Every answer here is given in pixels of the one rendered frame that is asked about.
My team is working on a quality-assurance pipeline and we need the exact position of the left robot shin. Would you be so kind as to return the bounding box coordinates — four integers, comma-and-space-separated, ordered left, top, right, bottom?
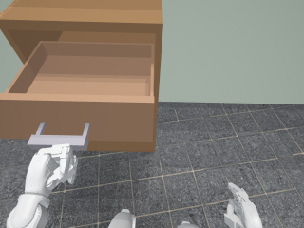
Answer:
121, 209, 130, 213

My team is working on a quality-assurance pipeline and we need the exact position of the handle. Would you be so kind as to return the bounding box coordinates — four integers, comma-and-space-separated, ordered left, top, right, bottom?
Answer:
28, 122, 91, 151

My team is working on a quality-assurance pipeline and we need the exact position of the cabinet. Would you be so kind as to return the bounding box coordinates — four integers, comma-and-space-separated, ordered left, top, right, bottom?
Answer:
0, 0, 163, 152

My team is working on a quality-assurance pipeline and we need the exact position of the drawer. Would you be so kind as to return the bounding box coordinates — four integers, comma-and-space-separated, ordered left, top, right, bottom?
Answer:
0, 41, 155, 142

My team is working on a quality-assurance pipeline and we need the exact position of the robot left forearm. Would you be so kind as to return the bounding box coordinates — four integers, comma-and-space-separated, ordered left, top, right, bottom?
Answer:
6, 192, 50, 228

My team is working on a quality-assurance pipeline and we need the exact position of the robot left hand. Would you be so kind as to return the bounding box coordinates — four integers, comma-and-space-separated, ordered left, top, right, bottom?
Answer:
24, 143, 78, 197

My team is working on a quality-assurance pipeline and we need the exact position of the robot left thigh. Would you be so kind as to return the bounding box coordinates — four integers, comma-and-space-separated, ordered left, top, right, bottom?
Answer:
108, 212, 136, 228

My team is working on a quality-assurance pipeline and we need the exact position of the robot right hand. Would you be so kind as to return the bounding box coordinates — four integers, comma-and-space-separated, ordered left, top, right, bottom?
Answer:
224, 182, 263, 228

